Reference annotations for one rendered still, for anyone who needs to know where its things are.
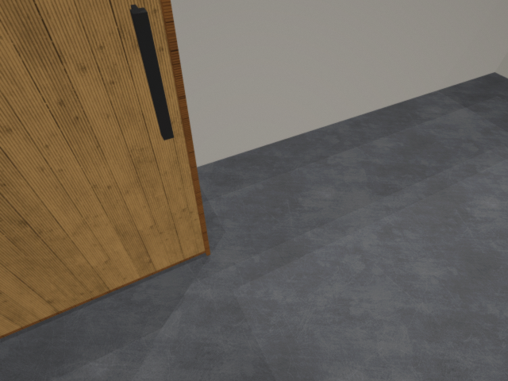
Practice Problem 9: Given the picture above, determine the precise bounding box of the wardrobe door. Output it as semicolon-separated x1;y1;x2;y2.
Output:
0;0;205;336

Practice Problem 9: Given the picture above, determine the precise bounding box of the handle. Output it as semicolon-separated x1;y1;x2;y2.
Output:
130;5;174;140

